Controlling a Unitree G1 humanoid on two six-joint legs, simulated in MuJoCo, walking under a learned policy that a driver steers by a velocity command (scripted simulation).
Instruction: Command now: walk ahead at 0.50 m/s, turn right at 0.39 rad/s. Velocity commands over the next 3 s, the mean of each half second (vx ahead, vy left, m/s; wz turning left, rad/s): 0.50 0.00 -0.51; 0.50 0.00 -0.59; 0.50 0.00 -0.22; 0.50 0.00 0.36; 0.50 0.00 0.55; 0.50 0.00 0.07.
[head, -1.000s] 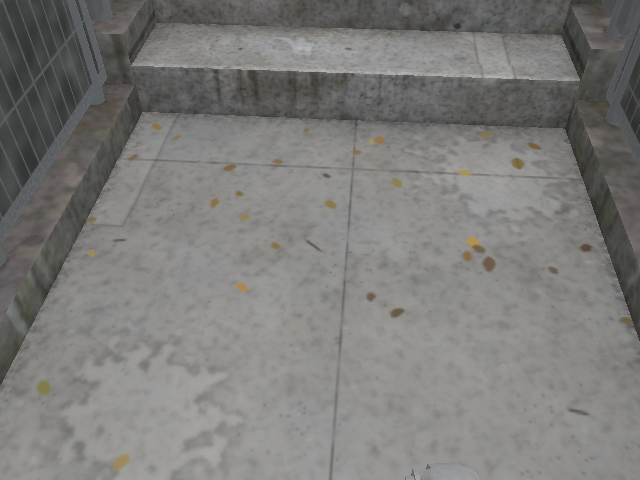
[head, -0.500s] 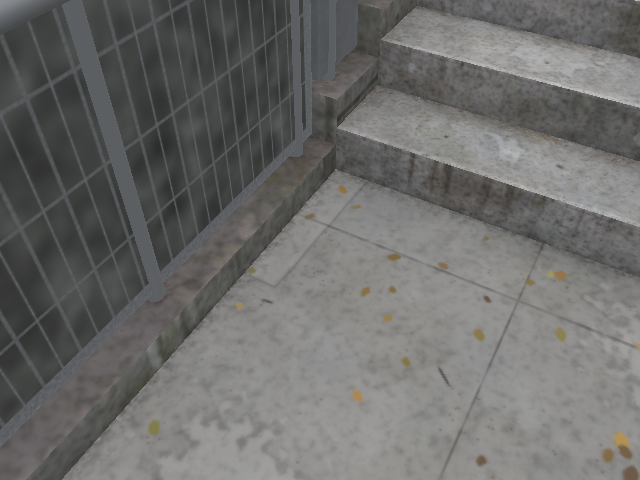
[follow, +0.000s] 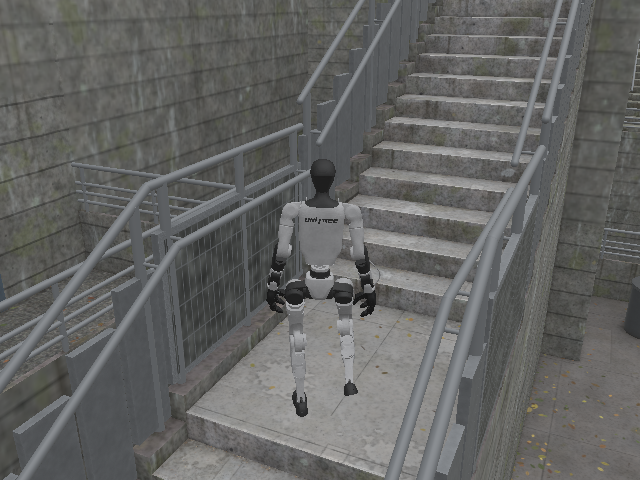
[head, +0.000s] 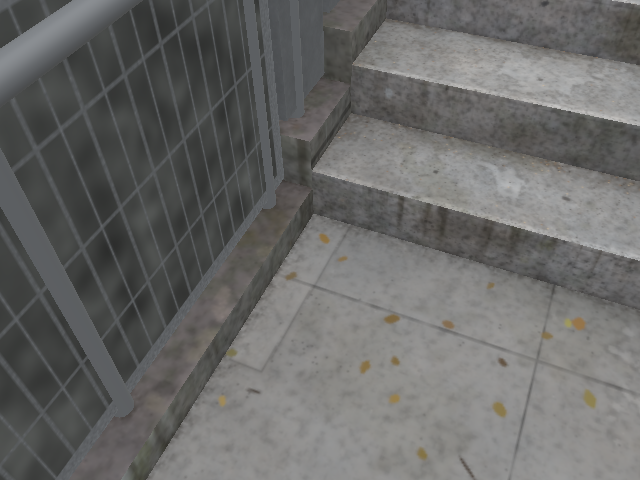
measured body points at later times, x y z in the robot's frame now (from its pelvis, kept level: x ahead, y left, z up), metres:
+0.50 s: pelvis +0.27 -0.08 +0.00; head +0.30 -0.10 +0.45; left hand +0.41 +0.16 -0.12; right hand +0.39 -0.39 -0.09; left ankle +0.31 +0.10 -0.62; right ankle +0.30 -0.13 -0.73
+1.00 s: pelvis +0.55 -0.13 +0.01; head +0.58 -0.13 +0.46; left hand +0.75 +0.07 -0.12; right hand +0.51 -0.42 -0.09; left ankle +0.61 -0.06 -0.73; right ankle +0.42 -0.18 -0.65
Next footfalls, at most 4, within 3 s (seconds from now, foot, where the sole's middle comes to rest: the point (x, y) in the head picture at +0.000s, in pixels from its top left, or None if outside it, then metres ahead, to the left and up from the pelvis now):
0.30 right None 0.34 -0.14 -0.77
0.84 left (378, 424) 0.65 -0.08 -0.77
1.34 right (524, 389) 0.72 -0.42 -0.77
2.04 left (490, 177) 1.26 -0.43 -0.61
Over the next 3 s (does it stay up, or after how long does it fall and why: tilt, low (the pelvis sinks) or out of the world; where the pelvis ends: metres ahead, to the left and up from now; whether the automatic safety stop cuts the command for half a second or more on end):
stays up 1.58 -0.50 0.33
